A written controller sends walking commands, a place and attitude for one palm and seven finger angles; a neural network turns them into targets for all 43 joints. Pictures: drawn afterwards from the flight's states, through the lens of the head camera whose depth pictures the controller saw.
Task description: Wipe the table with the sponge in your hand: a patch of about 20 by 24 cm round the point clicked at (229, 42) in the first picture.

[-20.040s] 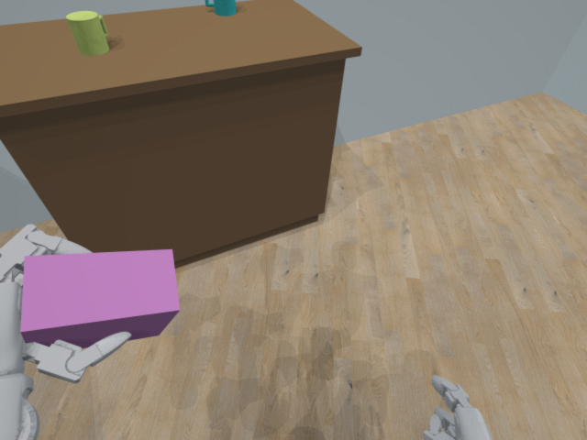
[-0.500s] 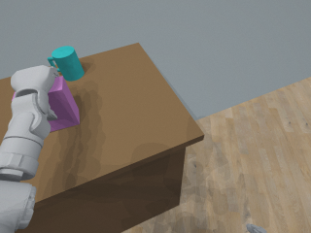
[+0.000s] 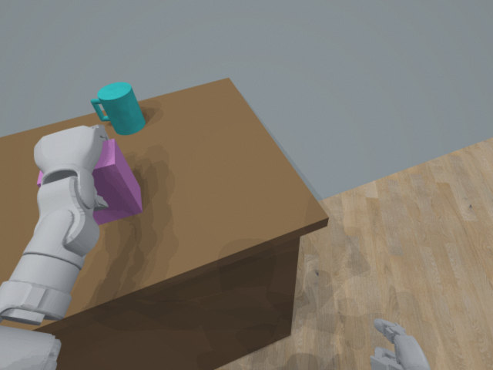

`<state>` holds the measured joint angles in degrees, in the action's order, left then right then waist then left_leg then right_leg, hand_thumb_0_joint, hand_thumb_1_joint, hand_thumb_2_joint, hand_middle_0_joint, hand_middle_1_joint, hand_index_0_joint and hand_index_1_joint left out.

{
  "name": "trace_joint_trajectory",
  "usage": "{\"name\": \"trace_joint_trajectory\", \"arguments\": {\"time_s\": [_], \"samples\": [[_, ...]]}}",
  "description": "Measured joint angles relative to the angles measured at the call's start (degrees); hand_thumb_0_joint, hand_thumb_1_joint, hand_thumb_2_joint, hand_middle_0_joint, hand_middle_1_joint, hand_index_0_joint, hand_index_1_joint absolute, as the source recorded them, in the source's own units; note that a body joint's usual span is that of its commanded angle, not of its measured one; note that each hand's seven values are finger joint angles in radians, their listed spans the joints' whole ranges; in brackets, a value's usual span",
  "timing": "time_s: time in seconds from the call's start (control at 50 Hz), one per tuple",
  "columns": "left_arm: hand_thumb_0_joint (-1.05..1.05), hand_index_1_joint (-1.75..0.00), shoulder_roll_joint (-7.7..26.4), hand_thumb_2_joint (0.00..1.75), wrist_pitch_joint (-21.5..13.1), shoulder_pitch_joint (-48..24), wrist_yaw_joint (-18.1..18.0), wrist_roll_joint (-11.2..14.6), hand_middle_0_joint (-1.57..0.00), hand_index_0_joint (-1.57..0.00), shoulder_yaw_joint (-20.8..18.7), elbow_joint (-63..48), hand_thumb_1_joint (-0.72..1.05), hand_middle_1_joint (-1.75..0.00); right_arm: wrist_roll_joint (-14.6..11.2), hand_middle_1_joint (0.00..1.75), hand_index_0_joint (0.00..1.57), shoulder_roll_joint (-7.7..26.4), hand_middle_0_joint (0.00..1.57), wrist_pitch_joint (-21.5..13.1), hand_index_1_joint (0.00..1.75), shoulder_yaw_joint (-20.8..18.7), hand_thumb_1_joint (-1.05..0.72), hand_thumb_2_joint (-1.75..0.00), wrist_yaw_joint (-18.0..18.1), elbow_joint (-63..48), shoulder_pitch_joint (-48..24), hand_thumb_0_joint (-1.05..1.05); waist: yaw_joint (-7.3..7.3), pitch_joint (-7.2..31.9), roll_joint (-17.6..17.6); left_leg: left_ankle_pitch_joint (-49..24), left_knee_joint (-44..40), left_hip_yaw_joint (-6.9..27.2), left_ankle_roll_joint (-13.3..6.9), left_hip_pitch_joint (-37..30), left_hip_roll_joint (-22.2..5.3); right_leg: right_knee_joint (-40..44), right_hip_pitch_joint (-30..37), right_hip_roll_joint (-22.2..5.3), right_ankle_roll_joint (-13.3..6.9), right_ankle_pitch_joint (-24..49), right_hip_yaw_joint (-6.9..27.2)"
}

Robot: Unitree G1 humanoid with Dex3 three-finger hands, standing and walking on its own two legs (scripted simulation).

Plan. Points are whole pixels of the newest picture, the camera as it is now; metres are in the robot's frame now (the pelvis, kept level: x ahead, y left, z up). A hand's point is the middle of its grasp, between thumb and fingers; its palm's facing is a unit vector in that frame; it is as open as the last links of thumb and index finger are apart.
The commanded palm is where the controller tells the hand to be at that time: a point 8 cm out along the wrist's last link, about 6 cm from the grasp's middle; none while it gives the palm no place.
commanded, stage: wipe back along the middle lane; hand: left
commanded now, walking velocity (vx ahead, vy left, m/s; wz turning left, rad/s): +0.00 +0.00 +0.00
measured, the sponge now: (101, 194) +0.37 +0.29 +0.10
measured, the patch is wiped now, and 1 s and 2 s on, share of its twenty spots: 0.70 0.75 0.85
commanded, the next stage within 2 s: slide across to the third lane in 0.74 s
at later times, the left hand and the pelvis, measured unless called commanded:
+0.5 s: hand (86, 194) +0.32 +0.27 +0.15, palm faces +0.15 -0.06 -0.99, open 10.6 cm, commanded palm +0.27 +0.26 +0.17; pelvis +0.00 +0.01 +0.00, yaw -1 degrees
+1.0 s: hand (87, 218) +0.28 +0.25 +0.16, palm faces +0.22 -0.11 -0.97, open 10.6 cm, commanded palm +0.24 +0.22 +0.18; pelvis -0.02 +0.00 +0.00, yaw -1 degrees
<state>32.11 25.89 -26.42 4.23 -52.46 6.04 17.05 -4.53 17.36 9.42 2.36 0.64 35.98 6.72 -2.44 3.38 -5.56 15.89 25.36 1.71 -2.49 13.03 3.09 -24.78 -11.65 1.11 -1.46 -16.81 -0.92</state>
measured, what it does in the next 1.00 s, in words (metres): stands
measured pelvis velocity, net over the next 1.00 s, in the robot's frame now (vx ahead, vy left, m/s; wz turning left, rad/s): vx -0.02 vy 0.00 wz -0.02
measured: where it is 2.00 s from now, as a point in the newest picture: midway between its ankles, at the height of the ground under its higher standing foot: outside the picture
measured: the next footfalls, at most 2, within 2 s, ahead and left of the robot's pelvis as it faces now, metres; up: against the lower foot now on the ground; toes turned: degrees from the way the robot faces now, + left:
none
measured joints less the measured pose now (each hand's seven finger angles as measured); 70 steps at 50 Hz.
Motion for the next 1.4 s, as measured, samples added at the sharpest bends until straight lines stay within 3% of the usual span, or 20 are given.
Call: {"name": "trace_joint_trajectory", "arguments": {"time_s": [0.5,0.88,1.16,1.4], "samples": [[0.00,-1.31,-2.5,1.01,6.7,14.0,-1.6,1.3,-0.63,-0.66,0.2,-20.6,-0.50,-1.31,0.0,0.30,0.20,-0.5,0.20,-0.2,0.30,0.5,-0.90,-0.90,-1.8,-0.8,-2.7,0.01,-1.59,0.1,-1.2,0.8,0.9,-1.5,-0.6,-1.3,0.3,-1.6,0.6,-0.4,0.7,-0.7,1.4],[0.01,-1.32,-5.2,1.01,9.4,21.7,-3.9,1.5,-0.63,-0.65,0.1,-30.9,-0.50,-1.32,0.3,0.30,0.20,-1.1,0.20,0.4,0.30,1.3,-0.90,-0.90,-1.3,-1.6,-4.6,0.01,-2.72,-0.3,-0.7,0.5,1.5,-1.8,0.0,-2.2,-0.2,-2.9,1.0,0.1,0.1,-0.6,1.7],[0.00,-1.31,-5.3,1.01,13.0,14.4,-1.2,-0.7,-0.63,-0.65,7.0,-25.1,-0.50,-1.31,0.4,0.30,0.20,-0.6,0.20,-1.0,0.30,1.0,-0.90,-0.90,0.1,0.6,-4.4,0.01,-3.44,-1.3,-1.1,-0.6,0.8,-0.6,0.5,-3.1,0.0,-3.1,1.9,-0.1,-0.5,-0.5,0.4],[-0.01,-1.31,-6.6,1.02,13.7,7.4,1.6,-0.2,-0.63,-0.66,12.1,-19.8,-0.51,-1.31,0.5,0.30,0.20,-1.7,0.20,-2.1,0.30,1.9,-0.90,-0.90,-0.7,1.6,-6.3,0.01,-3.92,-1.4,-1.3,-1.5,-0.2,0.0,1.2,-3.8,-0.1,-3.2,2.2,0.0,-1.2,-0.3,-0.1]]}}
